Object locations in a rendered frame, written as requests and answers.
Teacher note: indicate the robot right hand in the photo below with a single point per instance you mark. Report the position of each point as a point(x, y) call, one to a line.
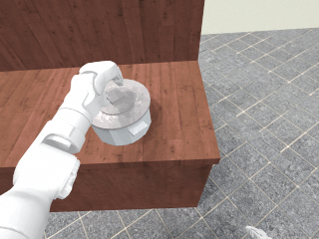
point(256, 233)

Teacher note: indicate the lid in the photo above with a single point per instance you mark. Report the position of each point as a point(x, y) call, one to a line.
point(126, 112)

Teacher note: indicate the robot left forearm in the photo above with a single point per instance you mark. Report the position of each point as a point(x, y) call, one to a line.
point(67, 130)

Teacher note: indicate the pot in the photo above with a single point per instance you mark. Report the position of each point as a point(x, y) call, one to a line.
point(127, 135)

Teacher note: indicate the table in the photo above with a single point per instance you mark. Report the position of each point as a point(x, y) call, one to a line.
point(45, 43)

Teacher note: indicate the robot left hand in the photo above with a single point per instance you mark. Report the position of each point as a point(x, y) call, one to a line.
point(110, 71)

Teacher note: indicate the robot left upper arm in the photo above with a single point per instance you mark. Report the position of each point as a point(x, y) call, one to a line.
point(24, 209)

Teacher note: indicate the knob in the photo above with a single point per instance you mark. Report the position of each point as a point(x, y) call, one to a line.
point(115, 96)

